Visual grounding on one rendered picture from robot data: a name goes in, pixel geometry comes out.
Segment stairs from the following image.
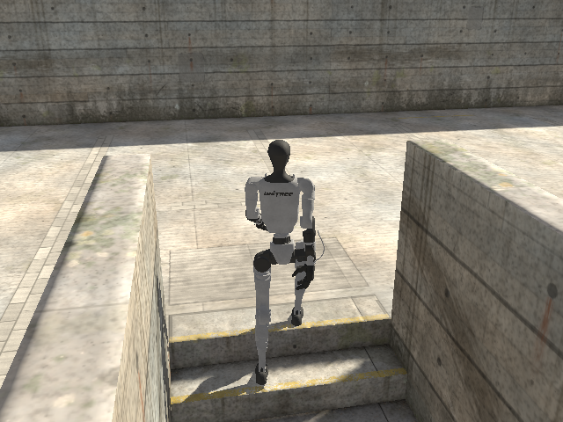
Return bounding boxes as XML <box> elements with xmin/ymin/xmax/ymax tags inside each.
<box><xmin>169</xmin><ymin>319</ymin><xmax>418</xmax><ymax>422</ymax></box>

